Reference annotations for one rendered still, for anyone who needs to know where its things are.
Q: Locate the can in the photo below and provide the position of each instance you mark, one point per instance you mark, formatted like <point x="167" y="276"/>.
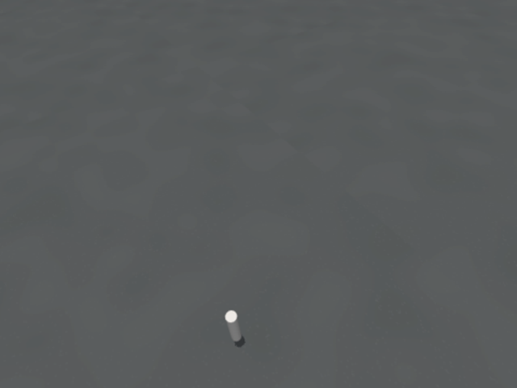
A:
<point x="233" y="325"/>

